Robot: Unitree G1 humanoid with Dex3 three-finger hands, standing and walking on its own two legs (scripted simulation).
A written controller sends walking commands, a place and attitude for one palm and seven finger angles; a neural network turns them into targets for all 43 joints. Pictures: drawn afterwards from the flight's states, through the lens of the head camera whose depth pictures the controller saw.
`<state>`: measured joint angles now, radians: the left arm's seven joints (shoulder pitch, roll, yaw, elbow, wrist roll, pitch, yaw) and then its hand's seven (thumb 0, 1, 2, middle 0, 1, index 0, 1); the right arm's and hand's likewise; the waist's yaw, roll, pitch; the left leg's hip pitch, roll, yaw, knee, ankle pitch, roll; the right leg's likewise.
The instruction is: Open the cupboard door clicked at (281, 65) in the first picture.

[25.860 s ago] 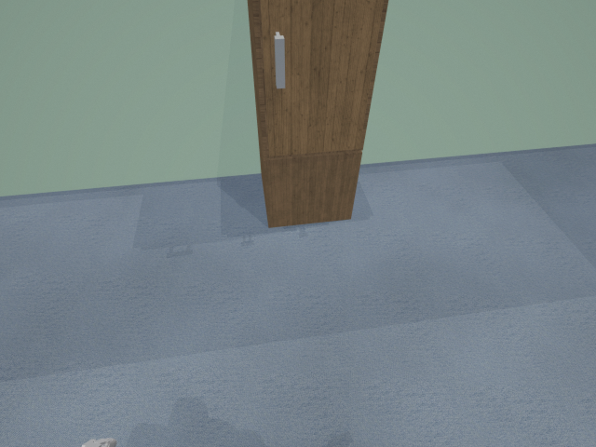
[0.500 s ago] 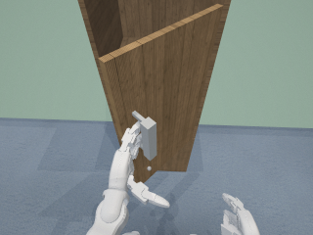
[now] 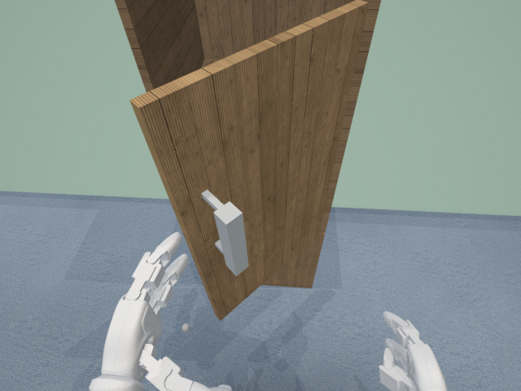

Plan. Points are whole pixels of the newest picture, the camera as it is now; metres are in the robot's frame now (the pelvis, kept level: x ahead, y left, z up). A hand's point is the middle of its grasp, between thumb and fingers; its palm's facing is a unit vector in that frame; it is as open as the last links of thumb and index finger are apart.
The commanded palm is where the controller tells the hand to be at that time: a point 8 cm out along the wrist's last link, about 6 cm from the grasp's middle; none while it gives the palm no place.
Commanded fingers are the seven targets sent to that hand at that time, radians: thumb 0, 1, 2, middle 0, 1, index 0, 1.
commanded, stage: slide the hand sideways off the handle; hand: left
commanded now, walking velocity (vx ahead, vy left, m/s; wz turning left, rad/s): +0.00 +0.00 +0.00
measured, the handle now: (224, 233) +0.33 +0.08 +0.08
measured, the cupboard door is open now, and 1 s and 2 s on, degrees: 47 47 47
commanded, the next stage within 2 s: draw the hand back to the body in 0.16 s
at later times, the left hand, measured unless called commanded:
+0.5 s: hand (142, 328) +0.18 +0.15 +0.11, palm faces -0.03 -1.00 -0.06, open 16.3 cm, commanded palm +0.15 +0.21 +0.12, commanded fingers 0.00 -0.50 0.30 -0.15 -0.30 -0.15 -0.30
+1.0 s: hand (52, 308) +0.18 +0.23 +0.15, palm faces +0.24 -0.92 -0.31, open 14.5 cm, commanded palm +0.14 +0.28 +0.18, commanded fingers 0.00 0.13 0.57 -0.17 -0.30 -0.17 -0.30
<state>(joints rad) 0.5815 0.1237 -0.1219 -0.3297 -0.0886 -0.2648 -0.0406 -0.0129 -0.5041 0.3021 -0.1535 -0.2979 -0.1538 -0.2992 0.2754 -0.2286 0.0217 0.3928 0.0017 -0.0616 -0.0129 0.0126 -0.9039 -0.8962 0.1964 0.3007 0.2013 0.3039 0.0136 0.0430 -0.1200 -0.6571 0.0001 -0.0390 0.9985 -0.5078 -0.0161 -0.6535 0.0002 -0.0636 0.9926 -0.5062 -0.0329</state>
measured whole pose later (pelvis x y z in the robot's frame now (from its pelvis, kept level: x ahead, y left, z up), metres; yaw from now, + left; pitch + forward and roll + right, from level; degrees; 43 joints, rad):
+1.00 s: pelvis +0.00 +0.04 +0.04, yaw +0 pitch +0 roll -2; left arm 0.58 0.29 0.10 -0.47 -0.05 -0.01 0.10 -0.01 -0.20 0.43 -0.17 -0.30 -0.17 -0.30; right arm 0.26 -0.22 0.08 0.50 0.01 -0.13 -0.10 0.01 -0.90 -0.90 0.20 0.30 0.20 0.30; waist 0.05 0.05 -0.05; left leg -0.33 -0.02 -0.02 0.71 -0.39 0.03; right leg -0.30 -0.02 -0.04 0.66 -0.36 0.01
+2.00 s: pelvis +0.00 +0.01 +0.07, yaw -1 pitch -5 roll -1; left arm 0.45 0.33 0.33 -0.37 -0.06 -0.08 0.11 0.01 0.88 0.90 -0.21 -0.30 -0.21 -0.30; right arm 0.19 -0.23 0.02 0.65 0.00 -0.10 -0.09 0.01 -0.90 -0.90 0.20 0.30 0.20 0.30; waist 0.07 0.07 0.03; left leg -0.07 0.01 -0.02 0.41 -0.25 0.00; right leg -0.06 0.02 -0.04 0.38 -0.23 -0.02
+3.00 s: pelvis -0.13 +0.05 +0.06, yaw +0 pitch +2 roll -5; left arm 0.53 0.43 0.48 -0.59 -0.04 -0.22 0.18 0.01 0.88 0.90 -0.21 -0.30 -0.21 -0.30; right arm 0.21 -0.16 0.01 0.64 -0.02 -0.13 -0.05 0.01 -0.90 -0.90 0.20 0.30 0.20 0.30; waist 0.01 0.01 0.02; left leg -0.45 0.03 -0.03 0.45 -0.03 0.05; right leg -0.30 0.07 0.00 0.87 -0.51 0.00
